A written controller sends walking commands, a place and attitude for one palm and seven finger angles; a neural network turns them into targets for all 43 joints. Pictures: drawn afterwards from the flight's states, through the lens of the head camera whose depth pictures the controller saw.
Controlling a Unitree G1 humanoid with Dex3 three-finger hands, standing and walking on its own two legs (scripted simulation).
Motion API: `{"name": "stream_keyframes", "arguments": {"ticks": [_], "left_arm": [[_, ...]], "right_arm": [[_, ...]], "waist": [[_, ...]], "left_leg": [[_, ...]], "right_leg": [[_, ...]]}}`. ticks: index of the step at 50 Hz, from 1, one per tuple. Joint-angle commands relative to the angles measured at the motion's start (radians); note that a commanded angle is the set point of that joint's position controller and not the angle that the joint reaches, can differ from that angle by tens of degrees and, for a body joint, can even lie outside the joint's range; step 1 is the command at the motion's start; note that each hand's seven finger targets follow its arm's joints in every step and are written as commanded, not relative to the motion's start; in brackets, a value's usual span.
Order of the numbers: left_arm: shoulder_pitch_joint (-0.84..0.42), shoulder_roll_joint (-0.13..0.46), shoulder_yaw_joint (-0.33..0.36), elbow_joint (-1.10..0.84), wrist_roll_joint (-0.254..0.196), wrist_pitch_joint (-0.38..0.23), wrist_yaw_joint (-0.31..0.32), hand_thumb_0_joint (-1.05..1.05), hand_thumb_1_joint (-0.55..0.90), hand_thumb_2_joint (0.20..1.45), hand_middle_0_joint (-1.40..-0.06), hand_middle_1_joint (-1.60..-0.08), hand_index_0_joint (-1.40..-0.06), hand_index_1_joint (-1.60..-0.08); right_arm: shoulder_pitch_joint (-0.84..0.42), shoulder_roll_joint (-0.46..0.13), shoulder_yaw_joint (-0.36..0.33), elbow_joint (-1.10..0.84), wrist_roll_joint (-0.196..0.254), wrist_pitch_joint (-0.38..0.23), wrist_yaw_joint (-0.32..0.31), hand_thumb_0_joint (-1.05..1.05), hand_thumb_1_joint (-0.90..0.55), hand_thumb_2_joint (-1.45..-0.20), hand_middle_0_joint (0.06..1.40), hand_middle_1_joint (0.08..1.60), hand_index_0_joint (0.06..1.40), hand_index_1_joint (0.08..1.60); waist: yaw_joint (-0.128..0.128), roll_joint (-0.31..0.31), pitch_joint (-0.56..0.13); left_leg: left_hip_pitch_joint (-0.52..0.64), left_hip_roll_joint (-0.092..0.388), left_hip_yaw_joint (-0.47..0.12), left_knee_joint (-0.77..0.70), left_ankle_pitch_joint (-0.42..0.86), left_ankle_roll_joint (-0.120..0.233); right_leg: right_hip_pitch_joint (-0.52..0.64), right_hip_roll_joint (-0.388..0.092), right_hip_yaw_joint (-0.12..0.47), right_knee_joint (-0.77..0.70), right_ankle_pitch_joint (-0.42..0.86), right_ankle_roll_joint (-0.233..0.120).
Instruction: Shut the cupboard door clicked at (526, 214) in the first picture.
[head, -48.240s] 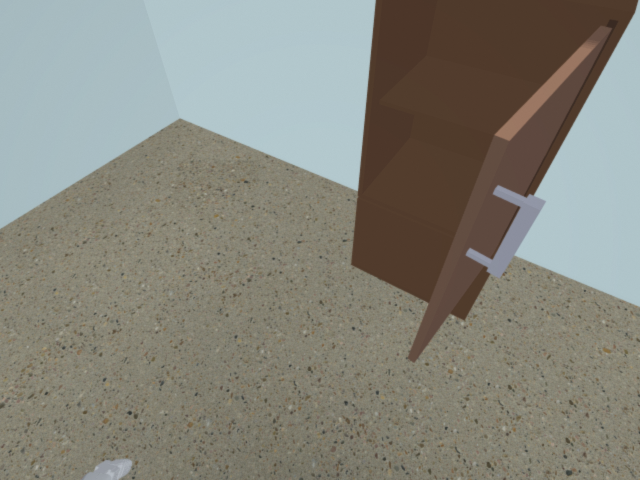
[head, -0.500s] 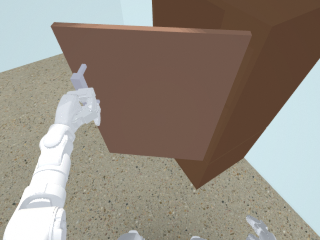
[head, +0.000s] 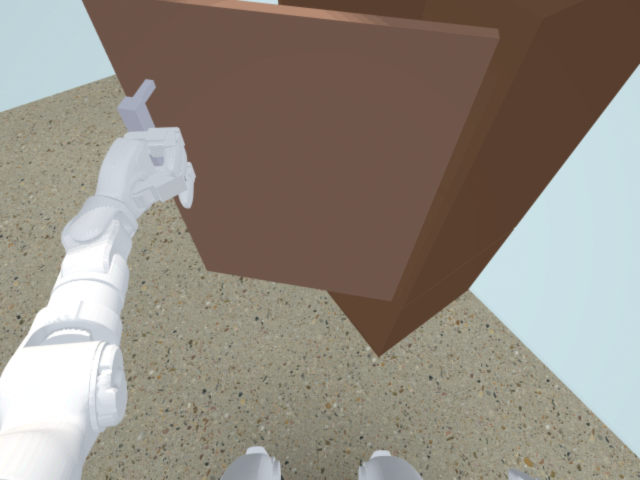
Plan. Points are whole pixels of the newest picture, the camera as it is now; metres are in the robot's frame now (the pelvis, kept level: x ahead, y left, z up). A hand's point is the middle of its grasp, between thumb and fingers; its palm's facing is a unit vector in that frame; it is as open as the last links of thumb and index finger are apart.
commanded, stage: push the door shut along its arc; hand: left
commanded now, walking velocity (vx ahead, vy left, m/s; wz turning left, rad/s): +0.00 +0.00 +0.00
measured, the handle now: (158, 140) +0.53 +0.21 +0.10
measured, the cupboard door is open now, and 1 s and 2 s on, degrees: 45 32 24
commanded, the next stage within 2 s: pull the fist back off the door in 1.10 s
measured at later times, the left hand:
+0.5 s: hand (228, 141) +0.51 +0.11 +0.11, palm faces -0.36 -0.93 +0.01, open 3.1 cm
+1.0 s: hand (244, 122) +0.55 +0.09 +0.11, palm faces -0.43 -0.90 +0.00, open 3.1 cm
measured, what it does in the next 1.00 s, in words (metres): stands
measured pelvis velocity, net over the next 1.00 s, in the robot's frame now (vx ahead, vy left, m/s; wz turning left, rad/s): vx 0.00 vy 0.00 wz -0.02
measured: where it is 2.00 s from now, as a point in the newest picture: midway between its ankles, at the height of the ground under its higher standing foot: outside the picture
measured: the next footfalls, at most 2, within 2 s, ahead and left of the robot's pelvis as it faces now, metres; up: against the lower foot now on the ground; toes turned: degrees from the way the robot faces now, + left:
none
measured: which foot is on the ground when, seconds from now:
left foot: down 0.00-1.00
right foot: down 0.00-1.00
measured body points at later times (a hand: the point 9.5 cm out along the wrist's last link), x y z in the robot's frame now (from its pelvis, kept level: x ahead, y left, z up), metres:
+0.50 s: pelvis +0.00 +0.01 -0.02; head +0.11 +0.00 +0.42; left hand +0.53 +0.16 +0.12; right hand +0.01 -0.27 -0.13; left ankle +0.04 +0.11 -0.69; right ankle +0.02 -0.12 -0.69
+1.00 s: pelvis +0.00 +0.00 -0.03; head +0.15 +0.01 +0.40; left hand +0.57 +0.14 +0.12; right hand -0.01 -0.28 -0.14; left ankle +0.04 +0.11 -0.69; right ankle +0.02 -0.12 -0.69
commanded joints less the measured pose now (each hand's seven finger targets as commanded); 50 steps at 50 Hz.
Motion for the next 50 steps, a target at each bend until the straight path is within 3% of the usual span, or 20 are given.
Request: {"name": "stream_keyframes", "arguments": {"ticks": [1,4,5,8,10,13,15,19,21,23,28,34,36,39,40,43,44,45,47,50], "left_arm": [[-0.569,0.187,0.011,-0.191,-0.003,-0.059,-0.014,0.0,0.9,0.9,-1.3,-1.5,-1.3,-1.5],[-0.592,0.211,0.022,-0.156,0.008,-0.056,-0.017,0.0,0.9,0.9,-1.3,-1.5,-1.3,-1.5],[-0.631,0.181,-0.008,-0.166,0.01,-0.057,-0.022,0.0,0.9,0.9,-1.3,-1.5,-1.3,-1.5],[-0.645,0.239,0.041,-0.129,0.014,-0.052,-0.025,0.0,0.9,0.9,-1.3,-1.5,-1.3,-1.5],[-0.67,0.226,0.032,-0.126,0.015,-0.045,-0.03,0.0,0.9,0.9,-1.3,-1.5,-1.3,-1.5],[-0.694,0.25,0.042,-0.109,0.027,-0.047,-0.031,0.0,0.9,0.9,-1.3,-1.5,-1.3,-1.5],[-0.736,0.227,0.017,-0.091,0.036,-0.041,-0.031,0.0,0.9,0.9,-1.3,-1.5,-1.3,-1.5],[-0.77,0.262,0.044,-0.06,0.044,-0.027,-0.03,0.0,0.9,0.9,-1.3,-1.5,-1.3,-1.5],[-0.767,0.251,0.039,-0.044,0.05,-0.016,-0.03,0.0,0.9,0.9,-1.3,-1.5,-1.3,-1.5],[-0.798,0.312,0.079,-0.026,0.055,-0.014,-0.027,0.0,0.9,0.9,-1.3,-1.5,-1.3,-1.5],[-0.79,0.377,0.12,-0.013,0.08,-0.007,-0.038,0.0,0.9,0.9,-1.3,-1.5,-1.3,-1.5],[-0.861,0.319,0.057,0.001,0.082,0.013,-0.071,0.0,0.9,0.9,-1.3,-1.5,-1.3,-1.5],[-0.887,0.322,0.054,0.019,0.08,0.027,-0.077,0.0,0.9,0.9,-1.3,-1.5,-1.3,-1.5],[-0.956,0.293,0.02,0.044,0.079,0.037,-0.082,0.0,0.9,0.9,-1.3,-1.5,-1.3,-1.5],[-0.965,0.311,0.026,0.058,0.083,0.041,-0.082,0.0,0.9,0.9,-1.3,-1.5,-1.3,-1.5],[-1.021,0.263,-0.009,0.009,0.079,0.039,-0.086,0.0,0.9,0.9,-1.3,-1.5,-1.3,-1.5],[-1.013,0.274,-0.002,0.024,0.087,0.042,-0.086,0.0,0.9,0.9,-1.3,-1.5,-1.3,-1.5],[-1.025,0.253,-0.018,0.033,0.086,0.05,-0.087,0.0,0.9,0.9,-1.3,-1.5,-1.3,-1.5],[-1.035,0.269,-0.008,0.06,0.089,0.065,-0.087,0.0,0.9,0.9,-1.3,-1.5,-1.3,-1.5],[-1.081,0.278,-0.009,0.051,0.1,0.067,-0.083,0.0,0.9,0.9,-1.3,-1.5,-1.3,-1.5]], "right_arm": [[0.073,-0.169,-0.062,-0.078,-0.003,-0.037,-0.006,0.0,-0.9,-0.9,0.2,0.3,0.2,0.3],[0.085,-0.175,-0.062,-0.068,-0.005,-0.034,-0.005,0.0,-0.9,-0.9,0.2,0.3,0.2,0.3],[0.087,-0.171,-0.061,-0.065,-0.005,-0.036,-0.003,0.0,-0.9,-0.9,0.2,0.3,0.2,0.3],[0.105,-0.182,-0.062,-0.06,-0.01,-0.033,-0.004,0.0,-0.9,-0.9,0.2,0.3,0.2,0.3],[0.107,-0.177,-0.061,-0.064,-0.013,-0.032,0.001,0.0,-0.9,-0.9,0.2,0.3,0.2,0.3],[0.122,-0.182,-0.062,-0.061,-0.015,-0.03,0.001,0.0,-0.9,-0.9,0.2,0.3,0.2,0.3],[0.127,-0.181,-0.063,-0.053,-0.016,-0.029,0.001,0.0,-0.9,-0.9,0.2,0.3,0.2,0.3],[0.148,-0.187,-0.062,-0.048,-0.021,-0.028,0.003,0.0,-0.9,-0.9,0.2,0.3,0.2,0.3],[0.153,-0.185,-0.063,-0.054,-0.024,-0.026,0.007,0.0,-0.9,-0.9,0.2,0.3,0.2,0.3],[0.169,-0.191,-0.059,-0.048,-0.027,-0.023,0.003,0.0,-0.9,-0.9,0.2,0.3,0.2,0.3],[0.185,-0.188,-0.06,-0.063,-0.032,-0.013,0.003,0.0,-0.9,-0.9,0.2,0.3,0.2,0.3],[0.193,-0.187,-0.065,-0.049,-0.033,-0.009,0.0,0.0,-0.9,-0.9,0.2,0.3,0.2,0.3],[0.197,-0.191,-0.066,-0.037,-0.034,-0.01,-0.004,0.0,-0.9,-0.9,0.2,0.3,0.2,0.3],[0.201,-0.19,-0.06,-0.013,-0.036,-0.02,-0.009,0.0,-0.9,-0.9,0.2,0.3,0.2,0.3],[0.206,-0.194,-0.06,-0.007,-0.037,-0.021,-0.011,0.0,-0.9,-0.9,0.2,0.3,0.2,0.3],[0.214,-0.189,-0.063,0.001,-0.043,-0.035,-0.009,0.0,-0.9,-0.9,0.2,0.3,0.2,0.3],[0.212,-0.191,-0.065,0.007,-0.045,-0.035,-0.008,0.0,-0.9,-0.9,0.2,0.3,0.2,0.3],[0.208,-0.19,-0.064,0.012,-0.046,-0.037,-0.007,0.0,-0.9,-0.9,0.2,0.3,0.2,0.3],[0.212,-0.193,-0.062,0.017,-0.047,-0.039,-0.008,0.0,-0.9,-0.9,0.2,0.3,0.2,0.3],[0.215,-0.192,-0.061,0.024,-0.05,-0.043,-0.008,0.0,-0.9,-0.9,0.2,0.3,0.2,0.3]], "waist": [[-0.063,0.02,-0.397],[-0.073,0.041,-0.404],[-0.083,0.052,-0.411],[-0.079,0.044,-0.432],[-0.082,0.063,-0.455],[-0.087,0.057,-0.46],[-0.11,0.051,-0.445],[-0.112,0.067,-0.465],[-0.113,0.064,-0.476],[-0.117,0.051,-0.483],[-0.11,0.051,-0.542],[-0.142,0.074,-0.533],[-0.158,0.054,-0.511],[-0.18,0.072,-0.494],[-0.183,0.074,-0.488],[-0.187,0.127,-0.547],[-0.185,0.135,-0.562],[-0.195,0.143,-0.55],[-0.201,0.106,-0.533],[-0.205,0.132,-0.554]], "left_leg": [[0.321,-0.013,-0.09,-0.09,0.15,0.012],[0.33,-0.008,-0.097,-0.075,0.164,0.011],[0.34,-0.008,-0.101,-0.071,0.168,0.011],[0.33,-0.008,-0.106,-0.059,0.181,0.013],[0.339,-0.007,-0.107,-0.049,0.201,0.01],[0.325,-0.008,-0.11,-0.036,0.205,0.013],[0.323,0.001,-0.117,-0.032,0.181,0.012],[0.323,0.0,-0.12,-0.014,0.212,0.012],[0.315,-0.002,-0.117,-0.007,0.216,0.013],[0.28,-0.007,-0.112,0.005,0.219,0.019],[0.241,-0.01,-0.094,0.038,0.275,0.023],[0.265,-0.005,-0.099,0.056,0.275,0.022],[0.242,-0.003,-0.095,0.064,0.241,0.027],[0.243,0.0,-0.102,0.074,0.228,0.028],[0.23,0.003,-0.103,0.079,0.216,0.028],[0.29,0.0,-0.111,0.093,0.277,0.03],[0.309,0.006,-0.119,0.1,0.29,0.024],[0.306,0.006,-0.118,0.105,0.28,0.026],[0.263,0.005,-0.112,0.112,0.25,0.03],[0.269,0.006,-0.115,0.123,0.27,0.029]], "right_leg": [[0.005,0.04,0.029,-0.114,0.188,-0.021],[-0.031,0.043,0.027,-0.103,0.187,-0.024],[-0.05,0.043,0.026,-0.1,0.183,-0.023],[-0.05,0.047,0.024,-0.088,0.186,-0.027],[-0.055,0.045,0.024,-0.083,0.204,-0.025],[-0.071,0.051,0.024,-0.073,0.198,-0.027],[-0.113,0.05,0.021,-0.073,0.171,-0.022],[-0.126,0.053,0.021,-0.06,0.186,-0.026],[-0.128,0.054,0.021,-0.059,0.191,-0.024],[-0.109,0.057,0.024,-0.051,0.201,-0.025],[-0.058,0.06,0.034,-0.03,0.279,-0.021],[-0.125,0.066,0.03,-0.031,0.269,-0.017],[-0.14,0.066,0.034,-0.04,0.245,-0.014],[-0.188,0.066,0.027,-0.033,0.216,-0.013],[-0.198,0.066,0.025,-0.033,0.201,-0.015],[-0.227,0.07,0.014,-0.011,0.222,-0.021],[-0.244,0.069,0.012,-0.006,0.22,-0.021],[-0.27,0.07,0.011,-0.007,0.208,-0.02],[-0.257,0.071,0.013,-0.011,0.198,-0.018],[-0.27,0.073,0.007,0.006,0.204,-0.02]]}}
